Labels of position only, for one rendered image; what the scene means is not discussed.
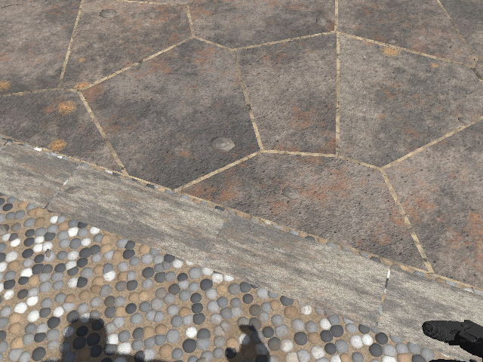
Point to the right robot hand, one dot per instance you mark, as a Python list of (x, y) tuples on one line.
[(468, 335)]

